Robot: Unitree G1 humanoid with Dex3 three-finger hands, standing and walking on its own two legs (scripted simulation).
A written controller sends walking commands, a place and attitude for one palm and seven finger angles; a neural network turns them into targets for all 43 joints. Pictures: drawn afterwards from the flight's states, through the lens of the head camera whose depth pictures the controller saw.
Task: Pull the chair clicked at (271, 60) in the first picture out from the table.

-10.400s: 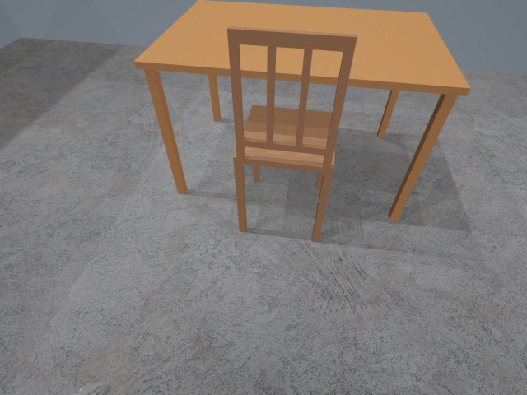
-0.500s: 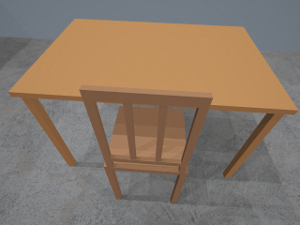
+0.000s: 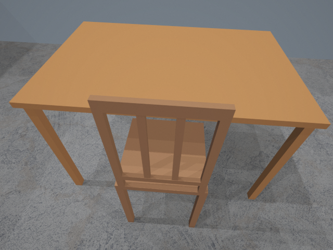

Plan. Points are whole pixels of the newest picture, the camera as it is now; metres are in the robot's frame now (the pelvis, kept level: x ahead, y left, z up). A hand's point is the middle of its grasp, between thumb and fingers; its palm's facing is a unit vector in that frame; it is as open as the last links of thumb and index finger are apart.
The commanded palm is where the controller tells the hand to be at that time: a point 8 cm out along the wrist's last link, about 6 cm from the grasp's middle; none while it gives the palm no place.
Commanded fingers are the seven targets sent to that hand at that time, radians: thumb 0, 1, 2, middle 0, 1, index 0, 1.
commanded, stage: look again from close up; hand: left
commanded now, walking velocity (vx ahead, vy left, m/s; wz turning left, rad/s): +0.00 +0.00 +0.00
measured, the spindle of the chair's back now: (144, 150) +0.42 +0.09 -0.05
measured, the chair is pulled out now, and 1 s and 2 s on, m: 0.00 0.00 0.00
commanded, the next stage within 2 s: none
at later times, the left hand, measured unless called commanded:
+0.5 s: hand out of the picture -0.03 +0.14 -0.18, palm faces +0.03 -0.99 -0.14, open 7.4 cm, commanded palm none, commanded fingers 0.00 0.90 0.90 -0.20 -0.30 -0.20 -0.30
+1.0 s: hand out of the picture -0.03 +0.15 -0.18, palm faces +0.04 -0.99 -0.14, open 7.4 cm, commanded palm none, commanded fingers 0.00 0.90 0.90 -0.20 -0.30 -0.20 -0.30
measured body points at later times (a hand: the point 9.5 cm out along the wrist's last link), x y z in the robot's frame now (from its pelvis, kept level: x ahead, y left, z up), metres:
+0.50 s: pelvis +0.00 +0.00 +0.00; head +0.01 +0.00 +0.45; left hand -0.03 +0.20 -0.16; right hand -0.04 -0.19 -0.16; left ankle +0.00 +0.08 -0.74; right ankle -0.03 -0.09 -0.74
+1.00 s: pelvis +0.00 +0.00 +0.00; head +0.01 +0.00 +0.45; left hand -0.03 +0.20 -0.16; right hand -0.04 -0.19 -0.16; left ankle +0.00 +0.08 -0.74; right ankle -0.03 -0.09 -0.74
